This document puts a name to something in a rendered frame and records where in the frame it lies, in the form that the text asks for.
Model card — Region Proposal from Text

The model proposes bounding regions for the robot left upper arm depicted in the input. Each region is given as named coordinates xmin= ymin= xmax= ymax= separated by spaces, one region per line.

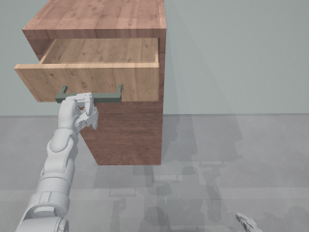
xmin=16 ymin=217 xmax=70 ymax=232

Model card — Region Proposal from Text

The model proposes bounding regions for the right robot hand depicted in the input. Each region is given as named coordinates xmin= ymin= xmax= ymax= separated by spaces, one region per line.
xmin=236 ymin=213 xmax=263 ymax=232

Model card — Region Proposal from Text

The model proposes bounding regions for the cabinet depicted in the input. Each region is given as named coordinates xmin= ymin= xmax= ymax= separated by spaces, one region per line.
xmin=22 ymin=0 xmax=167 ymax=165

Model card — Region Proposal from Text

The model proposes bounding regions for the left robot hand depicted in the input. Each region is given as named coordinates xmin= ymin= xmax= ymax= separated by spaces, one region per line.
xmin=57 ymin=92 xmax=98 ymax=135

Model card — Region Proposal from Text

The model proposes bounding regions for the drawer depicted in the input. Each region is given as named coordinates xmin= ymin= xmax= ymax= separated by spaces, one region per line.
xmin=14 ymin=38 xmax=159 ymax=102

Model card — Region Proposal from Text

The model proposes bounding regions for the robot left forearm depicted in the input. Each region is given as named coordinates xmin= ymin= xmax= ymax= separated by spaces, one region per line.
xmin=15 ymin=129 xmax=79 ymax=232

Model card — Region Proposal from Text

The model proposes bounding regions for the handle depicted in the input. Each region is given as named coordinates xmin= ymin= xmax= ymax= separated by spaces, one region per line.
xmin=55 ymin=84 xmax=123 ymax=103

